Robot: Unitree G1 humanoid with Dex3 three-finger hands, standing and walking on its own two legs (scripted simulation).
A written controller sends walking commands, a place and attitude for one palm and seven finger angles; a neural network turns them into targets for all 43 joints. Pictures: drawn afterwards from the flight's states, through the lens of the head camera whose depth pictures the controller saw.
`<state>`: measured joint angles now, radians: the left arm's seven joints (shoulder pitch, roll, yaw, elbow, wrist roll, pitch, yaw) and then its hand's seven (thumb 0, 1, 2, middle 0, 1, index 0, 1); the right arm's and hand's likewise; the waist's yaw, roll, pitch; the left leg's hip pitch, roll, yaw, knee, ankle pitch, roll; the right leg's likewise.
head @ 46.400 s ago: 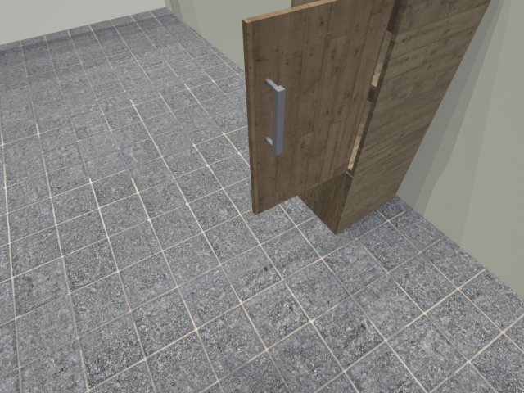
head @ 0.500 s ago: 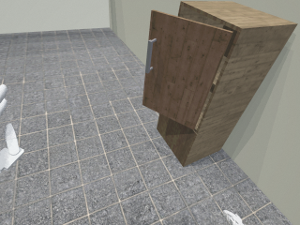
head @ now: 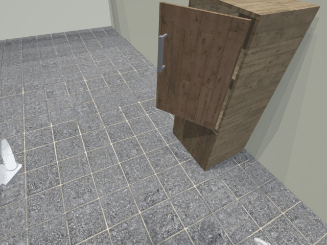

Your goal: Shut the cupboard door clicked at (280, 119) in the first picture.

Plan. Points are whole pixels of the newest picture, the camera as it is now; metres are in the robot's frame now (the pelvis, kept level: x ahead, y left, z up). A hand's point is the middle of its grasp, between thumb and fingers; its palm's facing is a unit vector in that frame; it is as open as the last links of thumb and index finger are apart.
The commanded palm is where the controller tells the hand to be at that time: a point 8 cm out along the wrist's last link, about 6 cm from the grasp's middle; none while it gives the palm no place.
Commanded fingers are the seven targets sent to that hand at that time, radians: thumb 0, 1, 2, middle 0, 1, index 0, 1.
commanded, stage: stop stepping back and stand still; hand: left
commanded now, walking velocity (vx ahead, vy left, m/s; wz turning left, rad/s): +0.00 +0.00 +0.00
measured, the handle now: (162, 53) +0.95 +0.05 +0.05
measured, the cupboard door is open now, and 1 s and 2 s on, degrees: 31 31 31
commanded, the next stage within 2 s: let the arm hang, fingers relaxed in 0.56 s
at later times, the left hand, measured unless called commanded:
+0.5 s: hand (36, 154) +0.24 +0.26 +0.17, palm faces +0.41 -0.81 -0.42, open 7.4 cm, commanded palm +0.18 +0.30 +0.19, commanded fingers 0.00 0.90 0.90 -0.20 -0.30 -0.20 -0.30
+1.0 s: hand out of the picture +0.06 +0.18 -0.16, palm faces +0.05 -0.98 -0.18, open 6.9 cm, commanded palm none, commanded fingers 0.00 0.90 0.90 -0.20 -0.30 -0.20 -0.30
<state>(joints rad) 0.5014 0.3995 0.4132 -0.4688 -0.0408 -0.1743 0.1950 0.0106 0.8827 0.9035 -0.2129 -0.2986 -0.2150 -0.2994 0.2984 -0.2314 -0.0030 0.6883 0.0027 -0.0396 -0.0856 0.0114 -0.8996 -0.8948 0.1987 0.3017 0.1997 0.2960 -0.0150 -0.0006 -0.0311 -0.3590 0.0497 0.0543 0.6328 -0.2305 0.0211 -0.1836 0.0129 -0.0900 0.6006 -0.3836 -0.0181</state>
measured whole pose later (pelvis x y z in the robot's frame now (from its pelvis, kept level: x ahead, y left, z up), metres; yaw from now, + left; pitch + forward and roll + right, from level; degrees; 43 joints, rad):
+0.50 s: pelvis +0.03 +0.00 +0.01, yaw -1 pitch +1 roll -1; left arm 0.55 0.40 0.38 -0.48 -0.06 -0.14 0.17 0.01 0.88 0.90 -0.21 -0.30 -0.21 -0.30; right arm 0.20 -0.19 0.03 0.61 0.02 -0.04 -0.08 0.01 -0.90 -0.89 0.20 0.30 0.20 0.30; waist 0.00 -0.01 -0.03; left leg -0.32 0.04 0.08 0.53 -0.23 0.02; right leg -0.14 0.01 -0.05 0.46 -0.34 -0.01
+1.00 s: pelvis +0.00 +0.00 +0.01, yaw +1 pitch -1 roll -1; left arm 0.28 0.18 0.01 0.89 0.00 0.05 0.04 -0.02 0.99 0.90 -0.21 -0.30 -0.21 -0.30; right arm 0.26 -0.21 0.03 0.93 -0.02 0.04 0.00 0.01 -0.90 -0.89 0.19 0.30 0.20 0.30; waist -0.02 -0.03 0.04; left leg -0.32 0.01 0.05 0.52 -0.19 0.03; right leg -0.14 -0.01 -0.08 0.50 -0.34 -0.01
